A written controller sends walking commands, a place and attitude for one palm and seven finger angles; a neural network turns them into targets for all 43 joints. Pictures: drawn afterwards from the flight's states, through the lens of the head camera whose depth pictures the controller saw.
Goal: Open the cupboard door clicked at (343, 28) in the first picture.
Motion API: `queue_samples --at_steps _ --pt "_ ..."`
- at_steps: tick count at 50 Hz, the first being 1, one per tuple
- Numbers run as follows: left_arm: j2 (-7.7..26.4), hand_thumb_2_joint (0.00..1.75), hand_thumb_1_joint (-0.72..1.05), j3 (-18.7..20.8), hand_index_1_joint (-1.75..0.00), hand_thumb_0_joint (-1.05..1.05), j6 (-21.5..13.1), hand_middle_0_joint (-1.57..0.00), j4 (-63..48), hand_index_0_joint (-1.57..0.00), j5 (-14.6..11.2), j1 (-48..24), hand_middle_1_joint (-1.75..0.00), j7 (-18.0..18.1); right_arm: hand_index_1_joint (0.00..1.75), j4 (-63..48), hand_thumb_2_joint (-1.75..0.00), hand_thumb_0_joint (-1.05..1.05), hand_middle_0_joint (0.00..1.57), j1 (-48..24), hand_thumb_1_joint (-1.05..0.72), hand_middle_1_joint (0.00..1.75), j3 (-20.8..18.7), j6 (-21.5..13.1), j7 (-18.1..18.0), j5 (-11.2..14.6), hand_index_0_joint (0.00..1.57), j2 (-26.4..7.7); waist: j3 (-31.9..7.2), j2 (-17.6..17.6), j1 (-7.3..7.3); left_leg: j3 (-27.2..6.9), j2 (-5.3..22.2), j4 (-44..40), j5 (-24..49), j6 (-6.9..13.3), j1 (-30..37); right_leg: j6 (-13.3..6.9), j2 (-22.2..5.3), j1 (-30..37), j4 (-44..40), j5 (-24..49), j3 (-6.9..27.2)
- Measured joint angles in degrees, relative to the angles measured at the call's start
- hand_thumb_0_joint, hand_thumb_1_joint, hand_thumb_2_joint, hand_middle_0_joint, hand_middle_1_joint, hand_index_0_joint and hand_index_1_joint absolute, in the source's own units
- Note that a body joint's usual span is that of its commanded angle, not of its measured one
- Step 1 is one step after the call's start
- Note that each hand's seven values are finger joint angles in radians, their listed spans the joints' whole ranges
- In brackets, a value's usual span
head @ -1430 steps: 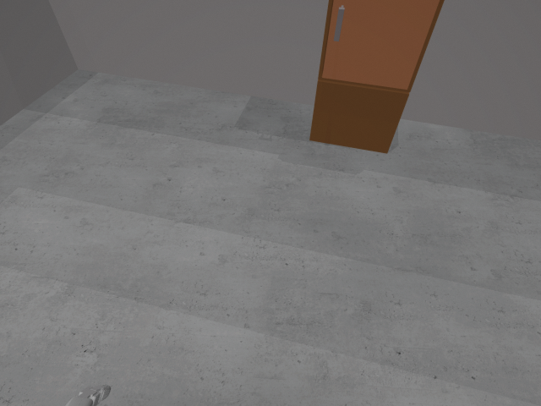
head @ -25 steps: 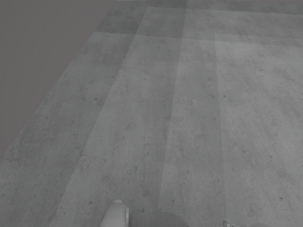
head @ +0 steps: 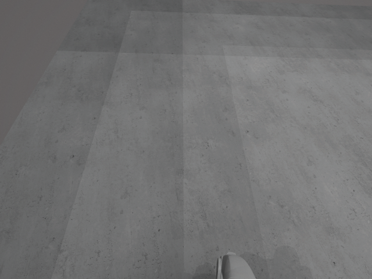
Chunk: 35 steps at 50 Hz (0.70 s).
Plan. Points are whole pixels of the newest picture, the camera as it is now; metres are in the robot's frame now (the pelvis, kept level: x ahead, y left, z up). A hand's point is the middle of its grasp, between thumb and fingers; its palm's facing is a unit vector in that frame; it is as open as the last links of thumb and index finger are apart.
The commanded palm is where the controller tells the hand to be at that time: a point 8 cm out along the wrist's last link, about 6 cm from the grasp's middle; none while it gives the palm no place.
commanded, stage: turn to face it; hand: left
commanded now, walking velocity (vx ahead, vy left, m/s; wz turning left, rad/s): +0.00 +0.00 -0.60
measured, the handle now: out of the picture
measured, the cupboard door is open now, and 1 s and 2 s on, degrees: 38 38 38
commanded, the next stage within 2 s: none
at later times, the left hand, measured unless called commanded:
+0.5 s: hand (154, 223) +0.27 +0.10 -0.16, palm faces +0.08 -0.99 -0.14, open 7.2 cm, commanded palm none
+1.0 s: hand (119, 248) +0.20 +0.18 -0.16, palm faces +0.37 -0.88 -0.30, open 7.4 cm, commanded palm none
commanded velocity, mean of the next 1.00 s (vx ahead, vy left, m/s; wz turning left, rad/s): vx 0.00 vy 0.00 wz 0.54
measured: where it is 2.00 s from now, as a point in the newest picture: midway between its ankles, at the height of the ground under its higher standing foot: (210, 275)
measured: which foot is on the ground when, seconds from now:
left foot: down 0.00-0.20, up 0.22-0.60, down 0.62-1.00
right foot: up 0.00-0.16, down 0.18-0.62, up 0.64-1.00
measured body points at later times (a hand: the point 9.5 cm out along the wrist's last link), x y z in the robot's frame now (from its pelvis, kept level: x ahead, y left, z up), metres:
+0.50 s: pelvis +0.15 -0.06 +0.00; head +0.18 -0.05 +0.44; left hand +0.27 +0.16 -0.15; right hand +0.18 -0.28 -0.16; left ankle +0.13 +0.07 -0.68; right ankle +0.17 -0.14 -0.74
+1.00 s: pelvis +0.19 -0.06 -0.01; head +0.25 -0.04 +0.44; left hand +0.18 +0.23 -0.14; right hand +0.33 -0.28 -0.15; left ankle +0.16 +0.06 -0.74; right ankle +0.24 -0.20 -0.70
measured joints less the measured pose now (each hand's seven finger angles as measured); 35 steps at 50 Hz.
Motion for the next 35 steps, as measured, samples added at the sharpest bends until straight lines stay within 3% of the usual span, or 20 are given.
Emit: queue_samples --at_steps 5,9,10,12,14,17,24,28,31,32,33,35 --pt "1.70 0.90 0.91 0.13 -0.29 0.01 0.96 -0.19 -1.88 -0.19 -0.20 -5.38 -0.30 -0.51 0.30 0.98 -0.90 0.01 0.20 4.28 -0.92 0.30 0.13 1.06 0.07 -0.20 0.20 -0.97 0.64 0.93 -2.83 3.10 1.49 -0.64 -3.75 -2.11 4.73 -0.17 0.26 0.98 -15.62 3.35 -3.22" --pt "2.55 0.90 0.91 -0.90 -0.29 0.01 -0.21 -0.19 -2.81 -0.19 -0.17 -8.56 -0.30 -0.02 0.30 2.34 -0.90 0.01 0.20 7.18 -0.91 0.30 0.75 1.74 0.20 -0.11 0.20 -0.64 1.04 1.52 -5.26 3.42 3.48 5.32 -9.58 -4.42 5.72 -1.75 2.60 8.34 -26.54 5.84 -4.65" --pt "2.60 0.90 0.91 -1.20 -0.29 0.01 -1.23 -0.19 -2.93 -0.19 -0.06 -9.03 -0.30 0.31 0.30 3.10 -0.90 0.01 0.20 7.75 -0.91 0.30 0.92 2.02 0.36 0.24 0.20 -0.24 0.78 1.29 -5.32 2.80 4.11 10.10 -11.05 -4.52 4.17 -3.25 2.89 10.21 -27.95 3.07 -4.77" --pt "1.67 0.90 0.91 -2.01 -0.29 0.01 -2.84 -0.19 -2.69 -0.19 -0.49 -10.21 -0.30 1.12 0.30 4.00 -0.90 0.01 0.20 6.43 -0.91 0.30 1.15 3.28 0.46 1.14 0.20 0.14 1.84 1.97 -5.83 -3.19 3.86 25.22 -16.02 -4.02 -1.80 -4.47 3.28 10.89 -25.52 -1.67 -5.59" --pt "0.33 0.89 0.91 -3.09 -0.29 0.00 -2.95 -0.19 -2.40 -0.19 -0.82 -10.58 -0.30 1.74 0.30 4.02 -0.90 0.01 0.20 4.92 -0.91 0.30 1.19 4.26 0.38 1.49 0.20 0.79 2.20 2.20 -6.36 -7.60 2.60 36.37 -16.82 -3.85 -7.36 -3.72 3.01 13.41 -26.78 -1.98 -6.89" --pt "-1.77 0.89 0.91 -4.00 -0.29 0.00 -2.16 -0.19 -1.96 -0.19 -1.05 -9.72 -0.30 2.42 0.30 3.15 -0.90 0.01 0.20 2.28 -0.91 0.30 1.11 5.27 0.64 1.41 0.20 1.93 1.39 1.61 -6.27 -9.39 2.13 42.74 -13.46 -4.18 -13.94 -3.95 2.75 17.40 -31.25 -1.28 -8.54" --pt "-4.15 0.89 0.93 -3.03 -0.30 -0.02 -1.48 -0.19 -1.81 -0.20 -1.09 -7.04 -0.29 3.09 0.30 -0.56 -0.90 0.01 0.20 -3.18 -0.91 0.30 0.16 6.33 1.49 0.73 0.20 2.66 -1.10 0.36 -4.97 -8.02 2.64 35.93 -7.65 -5.15 -20.00 -3.41 1.74 22.05 -36.30 -1.38 -13.48" --pt "-2.86 0.89 0.92 -2.24 -0.30 -0.02 -0.77 -0.19 -2.03 -0.20 -0.33 -6.00 -0.29 2.93 0.30 -1.91 -0.90 0.01 0.20 -5.31 -0.92 0.30 -0.77 6.71 1.86 0.58 0.20 1.24 -1.51 -0.59 -3.65 -5.99 2.43 27.28 -8.16 -4.88 -17.55 -2.45 0.38 22.25 -33.69 -3.94 -16.39" --pt "-1.29 0.89 0.92 -1.50 -0.30 -0.01 0.03 -0.19 -2.03 -0.20 -0.42 -4.36 -0.29 2.72 0.30 -3.85 -0.90 0.01 0.20 -5.95 -0.92 0.30 -1.15 6.25 2.26 0.35 0.20 -0.18 -1.66 -0.98 -3.15 -5.45 1.97 16.40 -2.75 -4.04 -12.99 -1.14 -1.25 20.93 -28.30 -7.52 -18.31" --pt "-0.78 0.89 0.92 -1.24 -0.30 -0.01 0.57 -0.19 -1.99 -0.20 -0.66 -3.76 -0.30 2.60 0.30 -4.50 -0.90 0.01 0.20 -5.94 -0.92 0.30 -1.37 5.80 2.28 0.13 0.20 -0.75 -2.06 -0.70 -3.36 -6.06 1.54 15.35 -2.90 -1.45 -13.16 0.23 -1.61 19.29 -24.76 -10.74 -17.99" --pt "0.09 0.89 0.92 -0.99 -0.30 -0.01 1.38 -0.19 -1.84 -0.20 -0.73 -3.53 -0.30 2.62 0.30 -4.86 -0.90 0.01 0.20 -6.25 -0.92 0.30 -1.43 5.46 2.08 -0.10 0.20 -0.86 -1.92 -1.07 -3.47 -6.53 0.90 16.64 -3.81 0.13 -14.12 1.35 -1.41 16.94 -19.65 -15.34 -14.93" --pt "1.75 0.89 0.91 -0.36 -0.29 0.00 2.74 -0.19 -1.55 -0.20 -0.53 -3.21 -0.30 2.64 0.30 -5.47 -0.90 0.01 0.20 -6.52 -0.92 0.30 -1.17 5.04 1.62 -0.36 0.20 -0.91 -1.36 -1.56 -3.08 -7.10 0.14 16.88 -4.57 1.23 -14.33 2.44 -0.03 12.26 -8.75 -18.27 -8.39"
